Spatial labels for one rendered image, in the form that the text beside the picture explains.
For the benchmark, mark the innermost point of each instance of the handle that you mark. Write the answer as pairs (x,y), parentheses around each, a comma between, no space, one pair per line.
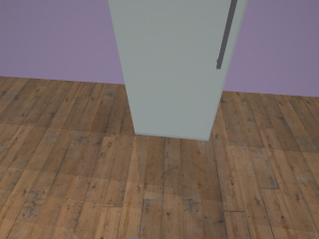
(226,33)

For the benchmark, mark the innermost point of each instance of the fridge door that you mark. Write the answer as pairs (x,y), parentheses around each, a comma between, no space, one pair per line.
(169,51)

